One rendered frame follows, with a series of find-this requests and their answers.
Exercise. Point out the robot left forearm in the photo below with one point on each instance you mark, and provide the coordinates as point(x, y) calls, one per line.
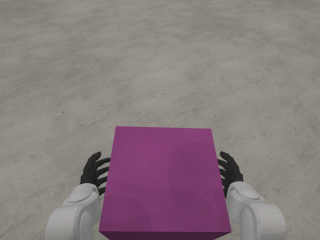
point(75, 219)

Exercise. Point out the robot left hand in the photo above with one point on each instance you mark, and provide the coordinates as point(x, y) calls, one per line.
point(90, 173)

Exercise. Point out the robot right hand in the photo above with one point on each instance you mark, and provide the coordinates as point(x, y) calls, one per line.
point(231, 173)

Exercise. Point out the carton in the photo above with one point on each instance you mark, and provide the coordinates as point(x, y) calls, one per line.
point(164, 183)

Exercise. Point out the robot right forearm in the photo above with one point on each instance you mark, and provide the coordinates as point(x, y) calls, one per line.
point(257, 219)

